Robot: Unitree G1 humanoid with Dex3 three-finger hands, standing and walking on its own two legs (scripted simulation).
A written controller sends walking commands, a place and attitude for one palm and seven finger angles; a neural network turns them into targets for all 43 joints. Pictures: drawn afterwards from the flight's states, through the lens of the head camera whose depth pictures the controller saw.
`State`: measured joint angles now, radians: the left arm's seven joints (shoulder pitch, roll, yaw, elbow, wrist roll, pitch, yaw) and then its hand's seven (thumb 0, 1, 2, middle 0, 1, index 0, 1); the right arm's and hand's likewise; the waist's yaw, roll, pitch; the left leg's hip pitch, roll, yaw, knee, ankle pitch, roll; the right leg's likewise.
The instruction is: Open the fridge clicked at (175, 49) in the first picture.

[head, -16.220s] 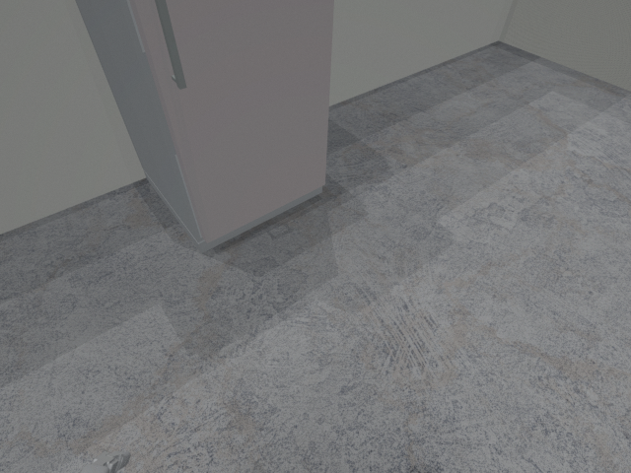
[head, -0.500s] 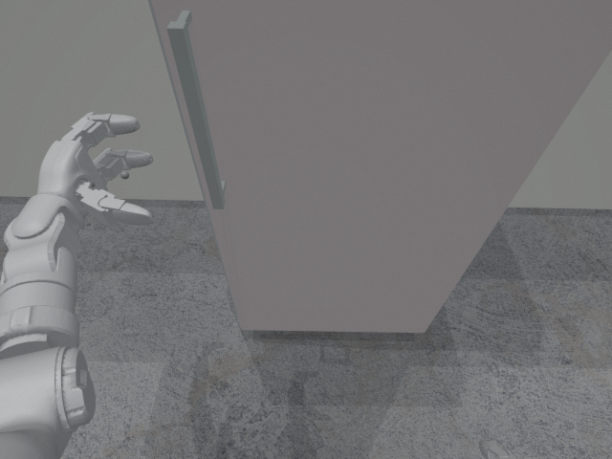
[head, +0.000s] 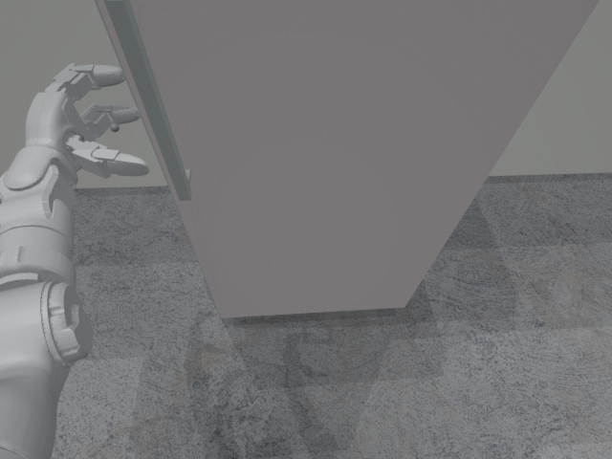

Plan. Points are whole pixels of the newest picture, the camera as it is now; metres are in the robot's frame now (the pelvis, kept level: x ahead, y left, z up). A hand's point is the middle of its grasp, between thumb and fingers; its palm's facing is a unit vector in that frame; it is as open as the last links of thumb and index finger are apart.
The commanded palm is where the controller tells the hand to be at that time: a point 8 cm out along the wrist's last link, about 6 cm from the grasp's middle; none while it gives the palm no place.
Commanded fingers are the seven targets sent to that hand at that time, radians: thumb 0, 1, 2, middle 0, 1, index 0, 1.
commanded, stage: move the hooked fingers beside the handle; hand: left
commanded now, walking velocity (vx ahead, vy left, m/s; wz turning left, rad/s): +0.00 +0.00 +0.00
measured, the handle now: (161, 112) +0.54 +0.18 +0.14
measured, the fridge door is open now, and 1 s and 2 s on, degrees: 0 0 0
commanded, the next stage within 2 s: feel for the door with the fingertips in 0.78 s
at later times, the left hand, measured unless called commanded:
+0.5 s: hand (104, 143) +0.46 +0.23 +0.15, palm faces +0.02 -1.00 +0.00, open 14.0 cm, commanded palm +0.45 +0.28 +0.15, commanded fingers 0.00 -0.50 0.30 -0.30 -1.20 -0.30 -1.20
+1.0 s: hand (108, 137) +0.48 +0.23 +0.15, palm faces -0.01 -1.00 +0.00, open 14.0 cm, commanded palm +0.45 +0.27 +0.15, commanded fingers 0.00 -0.50 0.30 -0.30 -1.20 -0.30 -1.20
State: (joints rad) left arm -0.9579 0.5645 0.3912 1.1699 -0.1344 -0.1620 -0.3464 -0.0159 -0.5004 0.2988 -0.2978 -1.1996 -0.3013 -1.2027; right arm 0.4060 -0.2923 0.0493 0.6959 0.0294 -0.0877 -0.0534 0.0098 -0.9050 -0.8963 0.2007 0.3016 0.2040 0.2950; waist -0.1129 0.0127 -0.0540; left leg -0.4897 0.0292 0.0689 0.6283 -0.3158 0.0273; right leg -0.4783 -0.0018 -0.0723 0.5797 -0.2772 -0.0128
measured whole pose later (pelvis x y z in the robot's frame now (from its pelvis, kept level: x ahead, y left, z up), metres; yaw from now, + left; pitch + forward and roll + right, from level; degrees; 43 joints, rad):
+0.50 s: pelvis +0.00 +0.00 +0.00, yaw +0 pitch +10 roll -1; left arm -0.88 0.56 0.38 1.10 -0.15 -0.17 -0.35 -0.02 -0.50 0.30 -0.30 -1.20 -0.30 -1.20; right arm 0.37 -0.30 0.04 0.65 0.04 -0.05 -0.06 0.01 -0.91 -0.90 0.20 0.30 0.20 0.29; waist -0.09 0.02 -0.06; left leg -0.50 0.04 0.06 0.65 -0.32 0.02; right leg -0.48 0.01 -0.08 0.59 -0.28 -0.02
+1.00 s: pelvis +0.01 +0.01 +0.00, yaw +0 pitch +11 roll -2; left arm -0.89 0.57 0.38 1.11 -0.15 -0.17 -0.36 -0.02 -0.50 0.30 -0.30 -1.20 -0.30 -1.20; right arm 0.45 -0.29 0.04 0.67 0.03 -0.03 -0.04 0.01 -0.91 -0.90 0.20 0.30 0.20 0.29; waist -0.11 0.02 -0.08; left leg -0.53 0.04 0.07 0.67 -0.34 0.03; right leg -0.51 0.01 -0.07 0.60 -0.29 -0.01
